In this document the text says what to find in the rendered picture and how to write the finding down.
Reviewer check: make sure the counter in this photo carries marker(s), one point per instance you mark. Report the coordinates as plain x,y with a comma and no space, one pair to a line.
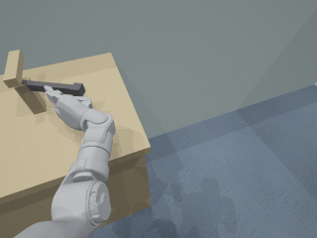
37,148

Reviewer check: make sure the tap lever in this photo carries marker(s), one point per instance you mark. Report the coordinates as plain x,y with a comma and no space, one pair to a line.
76,89

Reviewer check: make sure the robot left upper arm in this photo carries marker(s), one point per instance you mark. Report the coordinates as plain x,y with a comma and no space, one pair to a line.
78,209

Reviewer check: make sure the robot left forearm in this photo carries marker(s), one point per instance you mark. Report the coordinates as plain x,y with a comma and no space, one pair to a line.
95,149

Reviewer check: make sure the left robot hand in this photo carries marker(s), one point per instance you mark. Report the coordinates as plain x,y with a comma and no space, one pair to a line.
69,109

